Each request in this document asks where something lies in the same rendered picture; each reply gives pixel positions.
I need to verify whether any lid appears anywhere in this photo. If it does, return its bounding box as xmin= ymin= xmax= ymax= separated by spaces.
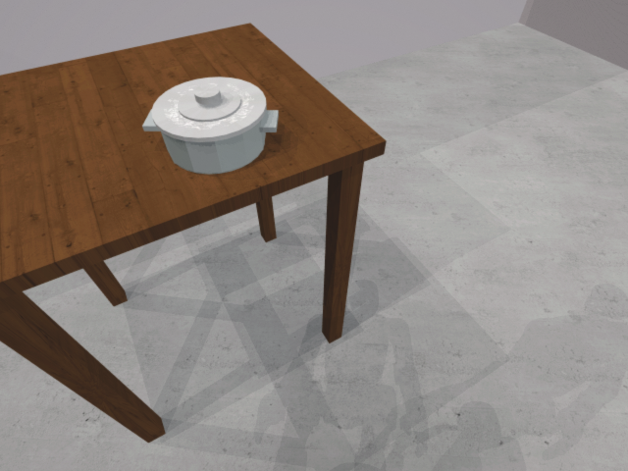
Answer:
xmin=151 ymin=77 xmax=267 ymax=142

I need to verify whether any knob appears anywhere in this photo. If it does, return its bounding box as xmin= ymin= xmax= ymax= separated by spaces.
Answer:
xmin=194 ymin=84 xmax=221 ymax=105

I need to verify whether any pot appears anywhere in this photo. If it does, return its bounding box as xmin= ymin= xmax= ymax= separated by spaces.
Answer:
xmin=142 ymin=109 xmax=279 ymax=175

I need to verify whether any table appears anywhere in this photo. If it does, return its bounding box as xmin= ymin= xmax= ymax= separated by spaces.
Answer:
xmin=0 ymin=24 xmax=387 ymax=443

